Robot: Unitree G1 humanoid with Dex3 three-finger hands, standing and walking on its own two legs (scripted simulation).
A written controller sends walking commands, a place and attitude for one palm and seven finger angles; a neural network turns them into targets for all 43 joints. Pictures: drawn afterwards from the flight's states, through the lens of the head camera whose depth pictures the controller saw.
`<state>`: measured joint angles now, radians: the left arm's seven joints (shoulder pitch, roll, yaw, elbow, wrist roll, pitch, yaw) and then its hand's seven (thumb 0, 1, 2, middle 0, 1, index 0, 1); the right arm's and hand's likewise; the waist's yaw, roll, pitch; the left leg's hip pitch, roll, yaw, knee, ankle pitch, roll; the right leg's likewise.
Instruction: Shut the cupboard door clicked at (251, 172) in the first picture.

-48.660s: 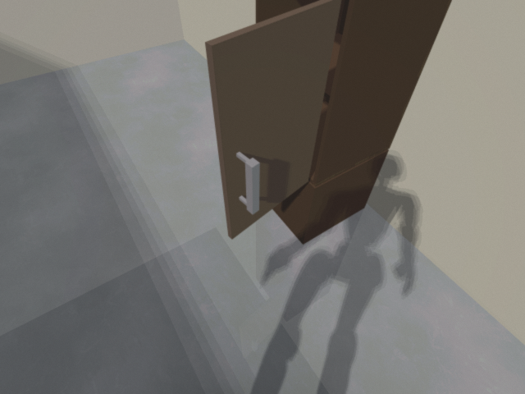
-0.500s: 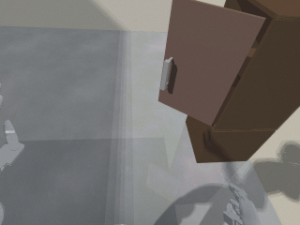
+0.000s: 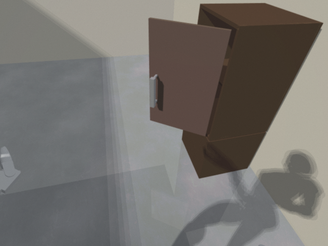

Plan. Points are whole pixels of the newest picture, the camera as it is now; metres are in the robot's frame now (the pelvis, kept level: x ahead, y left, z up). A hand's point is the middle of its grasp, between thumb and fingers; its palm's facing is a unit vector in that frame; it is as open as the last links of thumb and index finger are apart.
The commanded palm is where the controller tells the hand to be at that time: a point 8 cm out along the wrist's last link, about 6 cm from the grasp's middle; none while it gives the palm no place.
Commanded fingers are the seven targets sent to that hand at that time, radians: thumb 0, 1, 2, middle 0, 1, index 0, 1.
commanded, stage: stop stepping back and stand still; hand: left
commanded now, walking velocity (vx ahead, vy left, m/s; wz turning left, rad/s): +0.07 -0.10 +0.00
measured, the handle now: (154, 91) +0.92 +0.09 -0.10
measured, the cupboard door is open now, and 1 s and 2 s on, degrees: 54 54 54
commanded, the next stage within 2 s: let the arm hang, fingers relaxed in 0.20 s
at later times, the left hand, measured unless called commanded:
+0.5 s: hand out of the picture +0.15 +0.22 -0.10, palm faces +0.03 -0.95 -0.31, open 7.4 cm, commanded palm none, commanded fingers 0.00 0.90 0.90 -0.20 -0.30 -0.20 -0.30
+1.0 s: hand out of the picture -0.04 +0.27 -0.16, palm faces +0.02 -0.96 -0.29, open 7.3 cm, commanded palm none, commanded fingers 0.00 0.90 0.90 -0.20 -0.30 -0.20 -0.30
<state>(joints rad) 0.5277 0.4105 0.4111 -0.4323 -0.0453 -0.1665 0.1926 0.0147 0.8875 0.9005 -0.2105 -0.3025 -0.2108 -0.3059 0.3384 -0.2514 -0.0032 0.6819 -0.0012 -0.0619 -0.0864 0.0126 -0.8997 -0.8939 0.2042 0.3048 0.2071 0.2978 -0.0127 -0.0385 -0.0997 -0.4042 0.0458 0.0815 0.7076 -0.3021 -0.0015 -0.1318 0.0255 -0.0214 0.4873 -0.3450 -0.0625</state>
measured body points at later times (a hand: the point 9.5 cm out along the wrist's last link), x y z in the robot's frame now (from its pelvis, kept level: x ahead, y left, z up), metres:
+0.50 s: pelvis -0.01 +0.02 -0.02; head -0.01 -0.01 +0.43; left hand +0.14 +0.27 -0.07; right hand +0.14 -0.22 -0.14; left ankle +0.04 +0.14 -0.74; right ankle -0.05 -0.08 -0.74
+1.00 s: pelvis -0.02 +0.05 +0.00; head -0.02 +0.04 +0.45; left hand -0.04 +0.32 -0.14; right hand +0.00 -0.20 -0.15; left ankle +0.04 +0.14 -0.74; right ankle -0.05 -0.08 -0.74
